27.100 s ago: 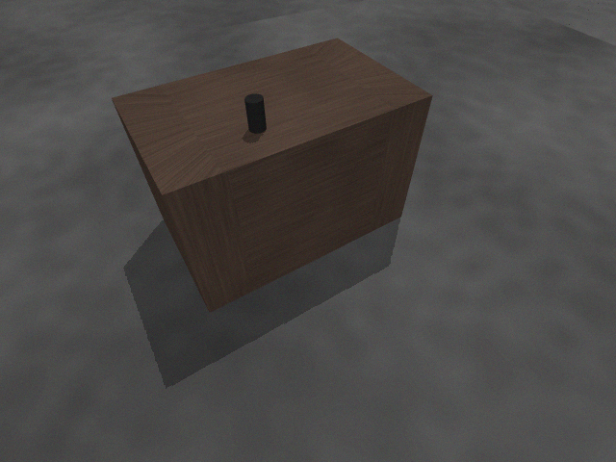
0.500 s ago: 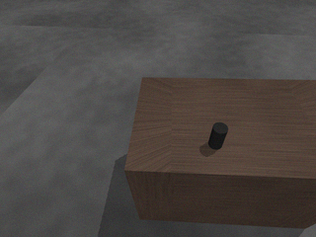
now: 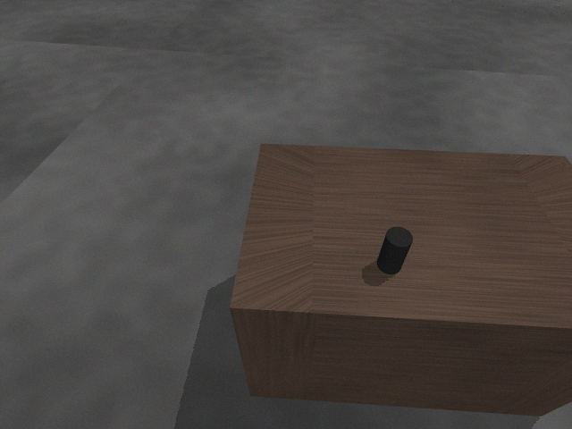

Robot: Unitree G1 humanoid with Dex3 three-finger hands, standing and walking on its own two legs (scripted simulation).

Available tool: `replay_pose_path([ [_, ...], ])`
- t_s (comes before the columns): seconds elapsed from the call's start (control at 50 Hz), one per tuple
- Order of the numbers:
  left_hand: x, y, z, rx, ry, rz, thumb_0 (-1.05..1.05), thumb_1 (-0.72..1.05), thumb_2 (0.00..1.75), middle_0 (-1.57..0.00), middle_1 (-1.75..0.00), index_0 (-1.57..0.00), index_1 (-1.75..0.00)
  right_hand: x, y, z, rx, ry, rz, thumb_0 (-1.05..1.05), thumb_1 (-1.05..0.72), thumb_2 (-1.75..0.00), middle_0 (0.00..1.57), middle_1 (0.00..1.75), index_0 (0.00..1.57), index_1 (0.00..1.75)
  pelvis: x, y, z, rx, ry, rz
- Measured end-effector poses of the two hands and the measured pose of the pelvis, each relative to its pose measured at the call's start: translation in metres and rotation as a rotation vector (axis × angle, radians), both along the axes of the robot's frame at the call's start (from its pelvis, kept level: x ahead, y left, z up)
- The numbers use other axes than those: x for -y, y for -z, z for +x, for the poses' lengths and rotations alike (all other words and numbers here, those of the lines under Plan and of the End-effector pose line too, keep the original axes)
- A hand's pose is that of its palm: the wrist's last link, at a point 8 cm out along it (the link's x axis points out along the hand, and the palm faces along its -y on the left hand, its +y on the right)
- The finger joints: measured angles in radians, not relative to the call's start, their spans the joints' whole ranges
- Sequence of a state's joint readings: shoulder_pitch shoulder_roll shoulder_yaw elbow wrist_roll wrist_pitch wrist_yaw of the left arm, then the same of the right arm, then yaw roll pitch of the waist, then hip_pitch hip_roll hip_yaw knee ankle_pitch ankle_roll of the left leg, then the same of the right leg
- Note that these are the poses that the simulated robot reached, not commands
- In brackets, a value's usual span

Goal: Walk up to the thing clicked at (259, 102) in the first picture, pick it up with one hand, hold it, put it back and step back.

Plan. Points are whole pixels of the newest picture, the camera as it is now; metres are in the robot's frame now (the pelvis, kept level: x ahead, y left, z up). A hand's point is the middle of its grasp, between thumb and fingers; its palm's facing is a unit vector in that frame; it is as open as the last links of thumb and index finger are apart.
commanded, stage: stand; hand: right
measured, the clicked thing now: (393, 251) +0.50 -0.22 -0.13
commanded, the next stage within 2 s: step back in 1.94 s
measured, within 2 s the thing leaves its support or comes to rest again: neither
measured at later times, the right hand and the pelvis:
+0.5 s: hand out of the picture +0.07 -0.24 -0.16, palm faces -0.03 +0.94 -0.34, open 7.4 cm; pelvis +0.01 +0.01 +0.00, yaw +0 degrees
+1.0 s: hand out of the picture +0.09 -0.24 -0.16, palm faces -0.02 +0.94 -0.35, open 7.4 cm; pelvis +0.02 +0.01 +0.00, yaw +0 degrees
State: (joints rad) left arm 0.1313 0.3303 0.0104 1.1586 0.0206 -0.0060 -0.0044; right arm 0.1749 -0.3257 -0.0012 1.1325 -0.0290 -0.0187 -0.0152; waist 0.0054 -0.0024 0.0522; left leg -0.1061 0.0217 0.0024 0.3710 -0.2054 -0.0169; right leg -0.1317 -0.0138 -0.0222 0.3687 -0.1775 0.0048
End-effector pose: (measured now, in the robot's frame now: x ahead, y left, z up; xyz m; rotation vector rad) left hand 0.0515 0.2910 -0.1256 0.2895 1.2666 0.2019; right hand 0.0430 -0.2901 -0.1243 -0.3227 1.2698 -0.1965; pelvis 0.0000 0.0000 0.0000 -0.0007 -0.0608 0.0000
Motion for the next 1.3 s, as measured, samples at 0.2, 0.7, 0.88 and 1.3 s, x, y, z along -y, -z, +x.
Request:
replay_pose_path([
  [0.2,-0.007,-0.003,-0.001,-0.014,-0.006,0.010,0.00,0.90,0.90,-0.20,-0.30,-0.20,-0.30,-0.008,0.000,0.016,0.021,-0.010,0.012,0.00,-0.89,-0.90,0.20,0.30,0.21,0.30,-0.005,-0.001,0.003,-0.001,0.002,0.003],
  [0.7,-0.009,-0.002,0.025,-0.013,0.014,0.003,0.00,0.90,0.90,-0.20,-0.30,-0.20,-0.30,-0.006,-0.004,0.033,0.009,0.001,-0.004,0.00,-0.90,-0.90,0.20,0.30,0.21,0.30,-0.010,-0.003,0.019,-0.021,0.005,0.002],
  [0.88,-0.012,-0.005,0.035,0.013,0.018,0.008,0.00,0.90,0.90,-0.20,-0.30,-0.20,-0.30,-0.006,-0.005,0.040,0.025,0.001,-0.006,0.00,-0.90,-0.90,0.20,0.30,0.21,0.30,-0.012,-0.003,0.022,-0.018,0.005,0.001],
  [1.3,-0.015,-0.005,0.026,-0.007,0.015,0.009,0.00,0.90,0.90,-0.20,-0.30,-0.20,-0.30,-0.008,-0.005,0.033,0.006,0.004,-0.001,0.00,-0.90,-0.90,0.20,0.30,0.21,0.30,-0.013,-0.003,0.020,-0.025,0.001,0.002],
])
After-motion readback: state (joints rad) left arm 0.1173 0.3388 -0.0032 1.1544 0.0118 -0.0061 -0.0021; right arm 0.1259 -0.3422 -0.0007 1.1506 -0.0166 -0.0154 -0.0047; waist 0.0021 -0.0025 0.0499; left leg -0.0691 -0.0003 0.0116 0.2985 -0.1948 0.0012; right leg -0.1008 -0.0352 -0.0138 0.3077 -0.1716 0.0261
